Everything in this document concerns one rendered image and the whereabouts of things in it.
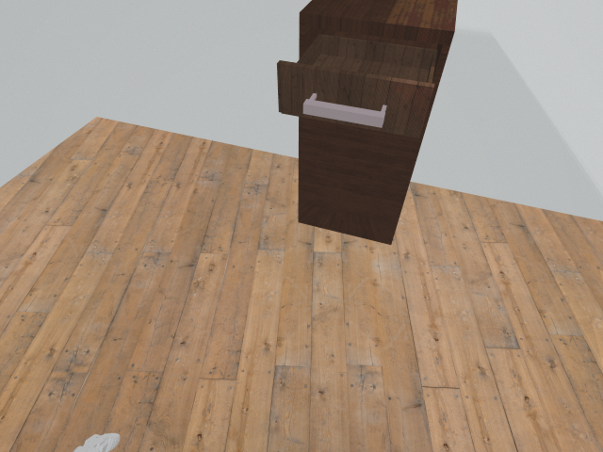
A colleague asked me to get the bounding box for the handle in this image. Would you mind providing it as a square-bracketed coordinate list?
[303, 93, 387, 128]

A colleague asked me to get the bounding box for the cabinet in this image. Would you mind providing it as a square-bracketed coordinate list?
[298, 0, 458, 245]

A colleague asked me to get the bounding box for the drawer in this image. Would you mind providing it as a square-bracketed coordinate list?
[277, 34, 437, 138]

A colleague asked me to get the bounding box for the left robot hand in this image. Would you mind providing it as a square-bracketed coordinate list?
[73, 433, 120, 452]

